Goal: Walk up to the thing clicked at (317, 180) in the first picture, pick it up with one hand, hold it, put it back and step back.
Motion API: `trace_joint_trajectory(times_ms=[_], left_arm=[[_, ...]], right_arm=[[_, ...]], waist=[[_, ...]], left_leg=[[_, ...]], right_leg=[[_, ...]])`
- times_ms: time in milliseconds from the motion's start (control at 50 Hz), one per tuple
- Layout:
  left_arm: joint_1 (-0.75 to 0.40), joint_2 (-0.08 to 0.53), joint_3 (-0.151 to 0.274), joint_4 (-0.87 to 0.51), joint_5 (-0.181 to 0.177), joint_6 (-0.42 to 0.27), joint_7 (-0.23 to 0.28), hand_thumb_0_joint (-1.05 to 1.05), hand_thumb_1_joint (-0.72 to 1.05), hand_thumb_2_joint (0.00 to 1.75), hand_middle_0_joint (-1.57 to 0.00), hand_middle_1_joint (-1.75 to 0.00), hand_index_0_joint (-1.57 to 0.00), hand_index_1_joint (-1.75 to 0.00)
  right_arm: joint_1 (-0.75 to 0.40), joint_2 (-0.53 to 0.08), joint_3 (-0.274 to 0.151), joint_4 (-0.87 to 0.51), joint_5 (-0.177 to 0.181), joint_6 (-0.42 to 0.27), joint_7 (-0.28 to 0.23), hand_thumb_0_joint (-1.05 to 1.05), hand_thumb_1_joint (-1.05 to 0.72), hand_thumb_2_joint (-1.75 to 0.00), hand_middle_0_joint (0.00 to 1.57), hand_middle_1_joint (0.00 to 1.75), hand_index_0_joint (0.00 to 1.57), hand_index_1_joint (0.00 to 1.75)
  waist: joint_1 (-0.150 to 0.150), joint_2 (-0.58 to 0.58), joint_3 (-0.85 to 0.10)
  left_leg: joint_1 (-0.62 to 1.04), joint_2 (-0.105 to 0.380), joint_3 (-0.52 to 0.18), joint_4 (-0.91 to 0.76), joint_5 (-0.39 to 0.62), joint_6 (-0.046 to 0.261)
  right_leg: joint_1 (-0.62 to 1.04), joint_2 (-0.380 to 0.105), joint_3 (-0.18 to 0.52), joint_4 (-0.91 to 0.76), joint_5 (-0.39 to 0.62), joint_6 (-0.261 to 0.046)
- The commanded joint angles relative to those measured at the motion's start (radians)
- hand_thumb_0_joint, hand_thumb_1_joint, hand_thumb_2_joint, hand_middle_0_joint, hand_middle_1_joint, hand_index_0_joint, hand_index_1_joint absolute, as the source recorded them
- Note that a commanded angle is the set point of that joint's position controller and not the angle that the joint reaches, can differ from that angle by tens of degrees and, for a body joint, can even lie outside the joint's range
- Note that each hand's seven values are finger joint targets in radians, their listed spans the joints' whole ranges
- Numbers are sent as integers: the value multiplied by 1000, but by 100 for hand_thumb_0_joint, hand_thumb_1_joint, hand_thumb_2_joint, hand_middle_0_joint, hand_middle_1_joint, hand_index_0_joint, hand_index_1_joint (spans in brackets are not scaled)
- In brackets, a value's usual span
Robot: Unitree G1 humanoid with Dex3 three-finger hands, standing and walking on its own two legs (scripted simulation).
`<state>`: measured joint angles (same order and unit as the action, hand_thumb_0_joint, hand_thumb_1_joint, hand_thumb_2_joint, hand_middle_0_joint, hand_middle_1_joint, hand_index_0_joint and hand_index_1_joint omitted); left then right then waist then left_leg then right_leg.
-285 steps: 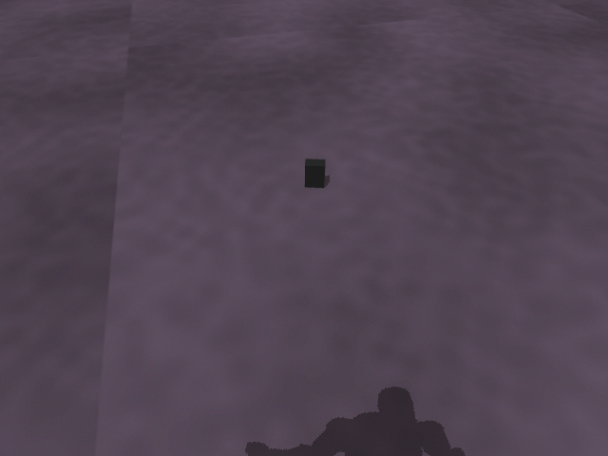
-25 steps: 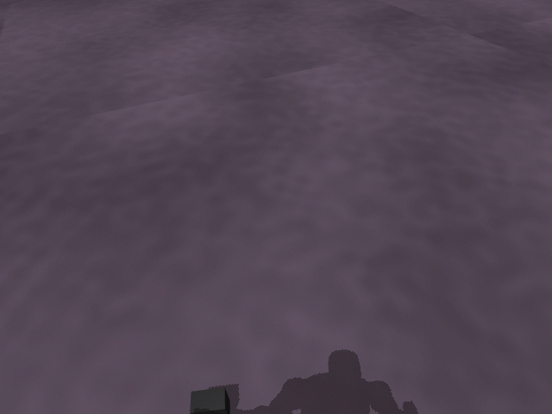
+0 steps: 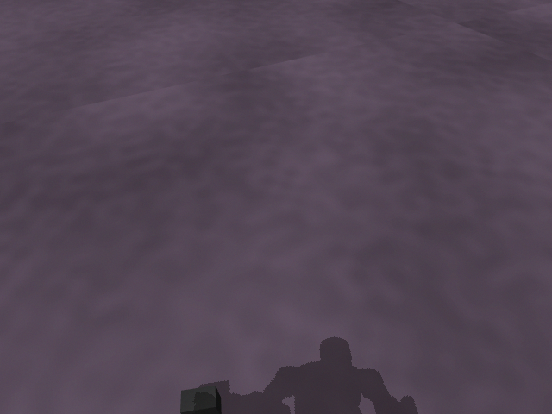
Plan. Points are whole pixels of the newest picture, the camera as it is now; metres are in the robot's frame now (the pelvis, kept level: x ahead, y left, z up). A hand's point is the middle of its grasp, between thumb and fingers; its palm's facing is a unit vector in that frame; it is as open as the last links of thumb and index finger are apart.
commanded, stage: walk up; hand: left
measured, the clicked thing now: (202, 404) +0.31 +0.25 -0.70
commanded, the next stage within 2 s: stand in 0.78 s
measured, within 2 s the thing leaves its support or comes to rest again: neither
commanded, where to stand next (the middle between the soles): +0.03 +0.01 m, yaw +1 degrees
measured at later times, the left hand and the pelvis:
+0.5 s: hand out of the picture +0.10 +0.27 -0.15, palm faces -0.03 -0.93 -0.35, open 7.4 cm; pelvis +0.00 +0.01 +0.00, yaw -1 degrees
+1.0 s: hand out of the picture +0.09 +0.26 -0.14, palm faces -0.06 -0.94 -0.34, open 7.4 cm; pelvis -0.01 +0.01 +0.01, yaw -1 degrees
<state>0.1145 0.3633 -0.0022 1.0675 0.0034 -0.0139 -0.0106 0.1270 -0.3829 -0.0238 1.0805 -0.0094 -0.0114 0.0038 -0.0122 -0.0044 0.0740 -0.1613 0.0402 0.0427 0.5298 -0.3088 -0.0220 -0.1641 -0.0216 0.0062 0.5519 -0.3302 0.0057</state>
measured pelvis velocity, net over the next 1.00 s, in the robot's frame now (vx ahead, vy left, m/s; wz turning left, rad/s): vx -0.01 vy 0.01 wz -0.02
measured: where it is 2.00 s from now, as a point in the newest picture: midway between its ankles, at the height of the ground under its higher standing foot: outside the picture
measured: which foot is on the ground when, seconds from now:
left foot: down 0.00-1.00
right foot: down 0.00-1.00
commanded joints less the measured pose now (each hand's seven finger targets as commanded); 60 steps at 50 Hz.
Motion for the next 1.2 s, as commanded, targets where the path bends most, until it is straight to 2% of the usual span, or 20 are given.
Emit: trace_joint_trajectory(times_ms=[0,40,60,100,120,180,220,240,280,320,380,500,560,740,760,780,860,960,1100,1180], left_arm=[[-94,213,55,-83,-6,-13,16,0,90,90,-20,-30,-20,-30],[-69,196,49,-70,-4,-13,15,0,90,90,-20,-30,-20,-30],[-61,195,50,-68,-2,-14,14,0,90,90,-20,-30,-20,-30],[-21,209,51,-53,1,-20,14,0,90,90,-20,-30,-20,-30],[-29,221,53,-47,2,-21,13,0,90,90,-20,-30,-20,-30],[-31,272,66,-56,1,-22,15,0,90,90,-20,-30,-20,-30],[-47,278,67,-65,5,-19,17,0,90,90,-20,-30,-20,-30],[-60,269,65,-70,4,-17,16,0,90,90,-20,-30,-20,-30],[-95,238,58,-82,0,-16,14,0,90,90,-20,-30,-20,-30],[-77,212,53,-79,-4,-15,14,0,90,90,-20,-30,-20,-30],[-54,200,53,-66,-5,-15,15,0,90,90,-20,-30,-20,-30],[-37,224,50,-57,1,-16,14,0,90,90,-20,-30,-20,-30],[-54,240,54,-64,2,-18,16,0,90,90,-20,-30,-20,-30],[-56,214,52,-67,-2,-18,15,0,90,90,-20,-30,-20,-30],[-73,194,39,-48,-5,-17,18,0,90,90,-20,-30,-20,-30],[-71,208,40,-44,-6,-18,20,0,90,90,-20,-30,-20,-30],[-78,201,40,-24,-3,-13,24,0,90,90,-20,-30,-20,-30],[-88,209,40,-6,-3,-14,21,0,90,90,-20,-30,-20,-30],[-96,203,39,5,3,-16,19,0,90,90,-20,-30,-20,-30],[-87,203,40,8,4,-18,17,0,90,90,-20,-30,-20,-30]], right_arm=[[-8,-236,-51,-45,-1,-31,-7,0,-90,-90,20,30,20,30],[-18,-251,-53,-47,2,-33,-9,0,-90,-90,20,30,20,30],[-30,-254,-51,-52,1,-31,-9,0,-90,-90,20,30,20,30],[-72,-236,-47,-68,5,-27,-10,0,-90,-90,20,30,20,30],[-76,-217,-44,-70,7,-23,-10,0,-90,-90,20,30,20,30],[-65,-185,-34,-72,2,-17,-8,0,-90,-90,20,30,20,30],[-44,-176,-32,-64,0,-18,-5,0,-90,-90,20,30,20,30],[-33,-177,-33,-57,-1,-21,-4,0,-90,-90,20,30,20,30],[-9,-195,-39,-46,-3,-29,-5,0,-90,-90,20,30,20,30],[-9,-220,-44,-43,-1,-33,-6,0,-90,-90,20,30,20,30],[-20,-239,-49,-48,5,-33,-10,0,-90,-90,20,30,20,30],[-74,-212,-49,-71,6,-17,-10,0,-90,-90,20,30,20,30],[-61,-198,-46,-68,5,-16,-6,0,-90,-90,20,30,20,30],[-54,-211,-48,-62,5,-25,-7,0,-90,-90,20,30,20,30],[-115,-194,-37,-59,5,-21,-10,0,-90,-90,20,30,20,30],[-105,-187,-35,-59,10,-17,-11,0,-90,-90,20,30,20,30],[-98,-191,-32,-36,10,-12,-14,0,-90,-90,20,30,20,30],[-103,-175,-23,-16,7,-11,-9,0,-90,-90,20,30,20,30],[-114,-176,-25,-4,-2,-15,-5,0,-90,-90,20,30,20,30],[-111,-175,-28,5,-3,-17,-3,0,-90,-90,20,30,20,30]], waist=[[-7,19,-70],[6,58,-84],[12,69,-86],[30,65,-87],[25,40,-74],[17,-48,-62],[7,-76,-65],[1,-82,-64],[-14,-74,-69],[-1,-18,-93],[11,43,-111],[12,46,-65],[3,-4,-59],[7,24,-109],[12,39,-98],[5,13,-105],[3,7,-134],[1,-5,-115],[1,1,-94],[5,3,-84]], left_leg=[[102,116,-133,-142,250,111],[117,180,-188,-167,276,161],[97,182,-175,-161,298,164],[48,133,-110,-125,271,130],[9,87,-71,-96,232,101],[-57,7,1,-18,78,56],[-35,3,-4,-33,49,53],[10,6,-12,-63,66,56],[65,46,-51,-117,198,66],[119,109,-115,-147,311,101],[147,155,-140,-147,408,135],[41,72,-53,-116,186,88],[25,50,-38,-100,149,75],[114,91,-66,-140,317,84],[91,110,-70,-149,457,60],[95,102,-66,-152,466,46],[134,106,-59,-188,441,41],[124,101,-63,-245,300,32],[93,102,-70,-280,189,30],[88,103,-79,-283,180,29]], right_leg=[[-104,-38,35,-42,208,-49],[-99,-19,16,-11,150,-34],[-68,-21,11,-29,157,-35],[0,-42,42,-86,244,-46],[24,-60,78,-114,288,-59],[52,-149,206,-185,253,-116],[33,-176,222,-205,217,-134],[-9,-162,201,-199,221,-121],[-44,-100,122,-148,275,-74],[-53,-52,56,-85,287,-43],[-43,-32,27,-47,268,-35],[6,-64,82,-120,297,-62],[6,-84,116,-146,272,-77],[1,-55,72,-107,356,-54],[29,-100,90,-166,499,-41],[53,-102,89,-176,542,-35],[87,-102,79,-200,506,-27],[66,-98,80,-257,350,-20],[42,-103,85,-297,245,-16],[26,-102,84,-305,220,-16]])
